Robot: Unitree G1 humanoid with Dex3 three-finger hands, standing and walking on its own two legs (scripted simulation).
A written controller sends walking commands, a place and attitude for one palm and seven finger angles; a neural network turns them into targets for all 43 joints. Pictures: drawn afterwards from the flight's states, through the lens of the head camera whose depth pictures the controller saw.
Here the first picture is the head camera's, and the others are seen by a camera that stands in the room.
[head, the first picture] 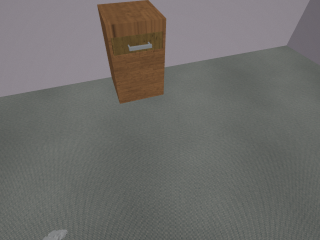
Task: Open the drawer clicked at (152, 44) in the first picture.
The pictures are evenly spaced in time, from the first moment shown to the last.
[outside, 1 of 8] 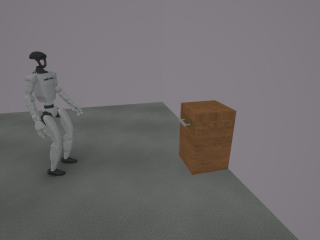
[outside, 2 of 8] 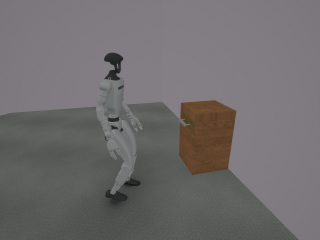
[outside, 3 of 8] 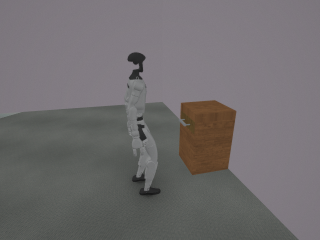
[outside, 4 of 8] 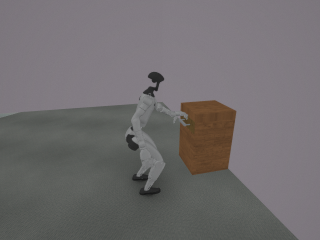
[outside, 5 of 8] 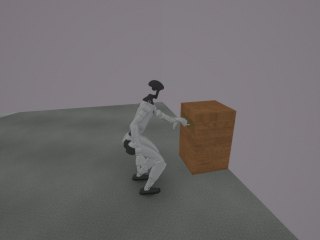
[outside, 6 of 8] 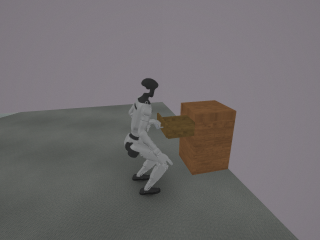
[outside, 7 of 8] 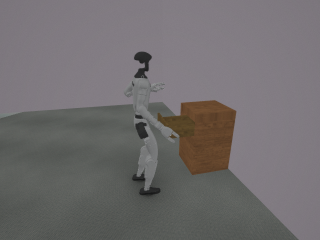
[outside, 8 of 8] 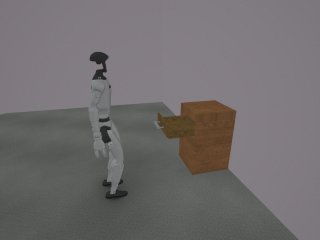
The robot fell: no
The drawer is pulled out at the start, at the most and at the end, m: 0.00 0.30 0.29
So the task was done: yes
